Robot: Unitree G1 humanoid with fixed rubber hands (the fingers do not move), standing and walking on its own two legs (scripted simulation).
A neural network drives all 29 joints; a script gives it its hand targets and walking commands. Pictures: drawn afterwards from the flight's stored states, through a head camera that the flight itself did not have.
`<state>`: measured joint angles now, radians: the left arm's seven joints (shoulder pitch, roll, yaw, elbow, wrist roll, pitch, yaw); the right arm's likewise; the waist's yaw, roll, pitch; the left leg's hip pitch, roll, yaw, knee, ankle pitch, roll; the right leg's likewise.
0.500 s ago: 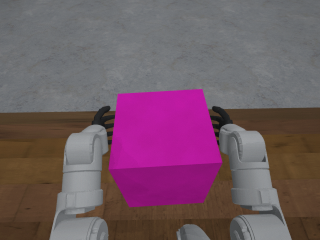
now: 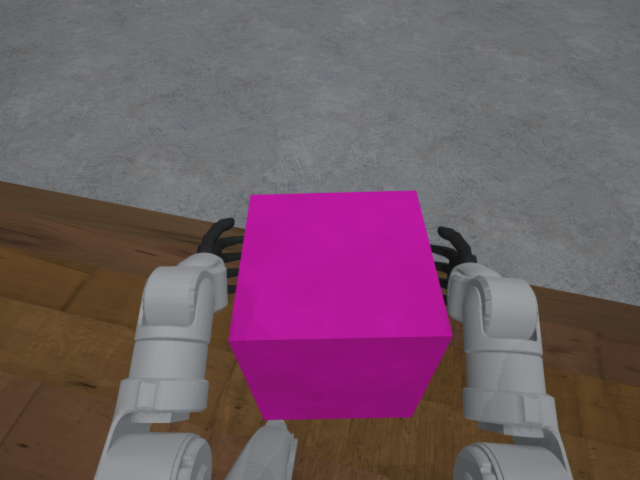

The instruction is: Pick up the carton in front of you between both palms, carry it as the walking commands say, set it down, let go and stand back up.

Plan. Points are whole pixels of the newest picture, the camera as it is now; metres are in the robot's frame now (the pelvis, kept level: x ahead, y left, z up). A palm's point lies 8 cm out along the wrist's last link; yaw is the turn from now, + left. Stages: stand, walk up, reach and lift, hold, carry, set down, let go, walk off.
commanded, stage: carry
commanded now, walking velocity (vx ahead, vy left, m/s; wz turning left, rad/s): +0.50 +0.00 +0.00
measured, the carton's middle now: (335, 312) +0.34 +0.04 +0.00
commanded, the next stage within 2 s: none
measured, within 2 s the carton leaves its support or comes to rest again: neither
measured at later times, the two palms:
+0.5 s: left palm (320, 145) +0.75 +0.12 -0.05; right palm (465, 167) +0.73 -0.18 -0.05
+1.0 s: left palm (319, 113) +1.12 +0.18 -0.22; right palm (418, 127) +1.11 -0.12 -0.23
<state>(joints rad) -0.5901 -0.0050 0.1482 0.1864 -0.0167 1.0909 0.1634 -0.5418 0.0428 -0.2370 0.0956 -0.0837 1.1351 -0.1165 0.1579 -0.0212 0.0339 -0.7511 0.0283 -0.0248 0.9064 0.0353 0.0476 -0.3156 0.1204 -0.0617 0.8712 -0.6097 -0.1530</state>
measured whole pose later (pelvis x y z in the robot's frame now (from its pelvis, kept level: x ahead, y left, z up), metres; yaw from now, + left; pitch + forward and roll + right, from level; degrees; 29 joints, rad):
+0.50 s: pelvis +0.39 +0.01 -0.16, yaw -1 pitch +2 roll +2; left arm -0.54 -0.07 0.25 0.02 0.12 1.11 0.11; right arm -0.62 -0.01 -0.13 0.16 0.05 1.08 -0.18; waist -0.11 -0.02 0.00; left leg -0.34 -0.11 0.09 1.19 -0.51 0.12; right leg -0.47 0.01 -0.04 0.51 0.34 -0.06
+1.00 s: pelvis +0.76 +0.03 -0.32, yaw +0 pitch +3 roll +0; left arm -0.57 -0.01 0.21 0.16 0.02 1.07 0.13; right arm -0.56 0.04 -0.17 0.12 -0.09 1.10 -0.14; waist -0.02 0.02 -0.01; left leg -0.45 -0.09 0.08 0.72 -0.28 0.13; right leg -0.57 0.02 0.02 1.48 -0.50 -0.03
